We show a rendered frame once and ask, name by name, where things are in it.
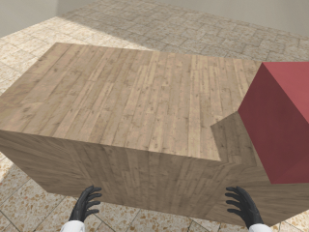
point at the pedestal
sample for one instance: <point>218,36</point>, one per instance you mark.
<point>157,131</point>

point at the carton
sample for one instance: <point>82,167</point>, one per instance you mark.
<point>275,113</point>

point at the robot left forearm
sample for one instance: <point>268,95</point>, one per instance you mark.
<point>73,226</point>

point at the right robot hand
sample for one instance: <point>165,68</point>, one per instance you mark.
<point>247,208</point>

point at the left robot hand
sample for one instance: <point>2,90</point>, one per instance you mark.
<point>79,211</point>

